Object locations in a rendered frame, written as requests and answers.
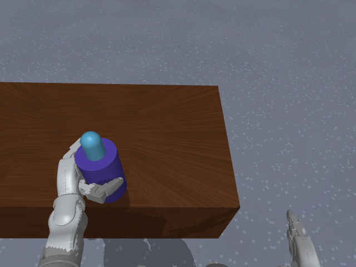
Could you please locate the bottle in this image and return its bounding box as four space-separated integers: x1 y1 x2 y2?
75 131 127 203

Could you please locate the right robot hand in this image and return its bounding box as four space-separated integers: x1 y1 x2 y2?
277 210 320 267

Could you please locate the left robot arm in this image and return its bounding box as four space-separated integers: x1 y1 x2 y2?
38 194 88 267

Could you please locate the left robot hand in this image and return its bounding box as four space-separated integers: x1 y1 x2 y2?
57 138 123 204

